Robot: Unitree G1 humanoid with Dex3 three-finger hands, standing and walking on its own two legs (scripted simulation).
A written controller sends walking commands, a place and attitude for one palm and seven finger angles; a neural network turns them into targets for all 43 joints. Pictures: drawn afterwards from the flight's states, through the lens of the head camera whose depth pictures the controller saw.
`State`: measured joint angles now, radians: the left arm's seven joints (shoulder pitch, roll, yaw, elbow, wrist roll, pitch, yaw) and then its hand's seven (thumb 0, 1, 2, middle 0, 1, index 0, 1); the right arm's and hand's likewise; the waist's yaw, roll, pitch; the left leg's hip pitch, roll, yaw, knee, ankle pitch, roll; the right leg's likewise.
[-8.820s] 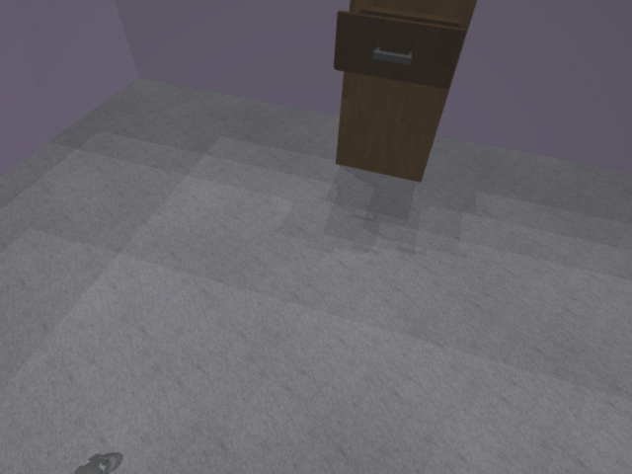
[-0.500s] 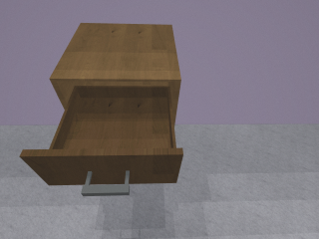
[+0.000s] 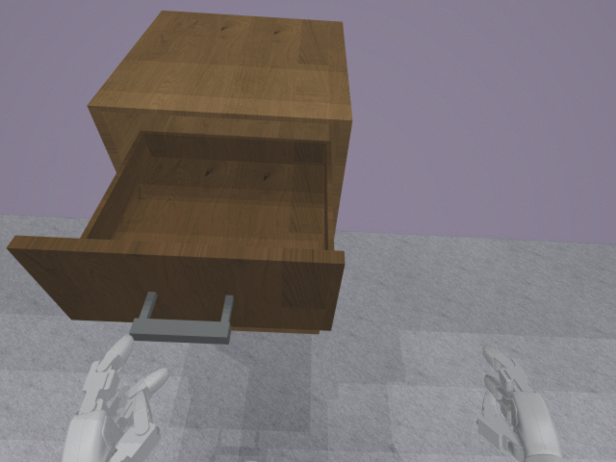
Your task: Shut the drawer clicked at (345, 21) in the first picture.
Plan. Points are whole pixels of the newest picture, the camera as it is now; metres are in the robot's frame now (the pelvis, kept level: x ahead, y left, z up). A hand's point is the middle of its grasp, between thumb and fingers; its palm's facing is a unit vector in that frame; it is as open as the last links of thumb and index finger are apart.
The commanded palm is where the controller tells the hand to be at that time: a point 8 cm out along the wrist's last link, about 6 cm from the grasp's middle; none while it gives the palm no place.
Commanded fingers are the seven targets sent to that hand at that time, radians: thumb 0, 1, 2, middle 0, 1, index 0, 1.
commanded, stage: raise the hand and make a fist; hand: left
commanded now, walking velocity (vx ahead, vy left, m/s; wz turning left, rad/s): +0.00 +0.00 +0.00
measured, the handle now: (185, 316) +0.30 +0.18 +0.02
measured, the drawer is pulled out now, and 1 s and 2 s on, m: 0.30 0.30 0.30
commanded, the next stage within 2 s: bring the fist close to the handle in 1.52 s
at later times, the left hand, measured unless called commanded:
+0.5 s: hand (156, 438) +0.15 +0.16 +0.06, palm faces +0.05 -1.00 -0.05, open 3.7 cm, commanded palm +0.09 +0.22 +0.07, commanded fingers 0.00 0.90 0.90 -1.10 -1.27 -1.10 -1.27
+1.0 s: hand (150, 445) +0.13 +0.15 +0.11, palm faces +0.07 -1.00 +0.00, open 3.2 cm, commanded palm +0.08 +0.20 +0.11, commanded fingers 0.00 0.90 0.90 -1.40 -1.60 -1.40 -1.60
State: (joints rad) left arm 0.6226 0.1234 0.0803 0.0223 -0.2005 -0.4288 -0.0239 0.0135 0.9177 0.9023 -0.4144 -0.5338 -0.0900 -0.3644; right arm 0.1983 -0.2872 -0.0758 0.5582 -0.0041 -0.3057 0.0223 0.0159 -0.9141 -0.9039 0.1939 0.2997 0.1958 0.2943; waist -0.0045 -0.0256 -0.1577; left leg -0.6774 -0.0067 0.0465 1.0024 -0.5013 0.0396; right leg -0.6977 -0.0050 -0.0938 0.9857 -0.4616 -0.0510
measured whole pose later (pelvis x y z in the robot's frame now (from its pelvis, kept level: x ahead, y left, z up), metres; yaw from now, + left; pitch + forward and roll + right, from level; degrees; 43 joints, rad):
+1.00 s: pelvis +0.00 +0.02 +0.00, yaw +1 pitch +8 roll -2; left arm 0.87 0.15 -0.06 -0.51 -0.16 -0.29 -0.09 0.02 0.90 0.90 -1.36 -1.56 -1.36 -1.55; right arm 0.23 -0.18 0.04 0.42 0.04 -0.19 0.00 0.01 -0.90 -0.90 0.20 0.30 0.20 0.30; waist 0.03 0.05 -0.15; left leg -0.64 -0.01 0.02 1.01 -0.51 0.06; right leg -0.63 -0.01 -0.11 0.95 -0.46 -0.03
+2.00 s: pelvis +0.00 +0.00 -0.01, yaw +1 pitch +11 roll -2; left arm 0.80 0.14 -0.08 -0.43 -0.14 -0.32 -0.06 0.02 0.90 0.90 -1.40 -1.60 -1.40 -1.60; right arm 0.27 -0.22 0.01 0.41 0.04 -0.16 -0.01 0.01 -0.91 -0.90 0.20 0.30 0.20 0.30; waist 0.01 0.04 -0.15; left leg -0.71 0.00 0.02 1.06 -0.53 0.04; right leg -0.71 0.00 -0.12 1.01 -0.49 -0.05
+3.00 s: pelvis +0.00 +0.01 -0.03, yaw +0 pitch +17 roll -2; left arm 0.57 0.13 -0.09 -0.20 -0.10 -0.42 0.00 0.01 0.90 0.90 -1.40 -1.60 -1.40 -1.60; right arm 0.24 -0.22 0.02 0.43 0.00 -0.10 0.00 0.01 -0.91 -0.90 0.20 0.30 0.20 0.30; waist -0.02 0.03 -0.17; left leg -0.92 0.00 0.02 1.20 -0.58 0.05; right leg -0.92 -0.01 -0.12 1.15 -0.53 -0.05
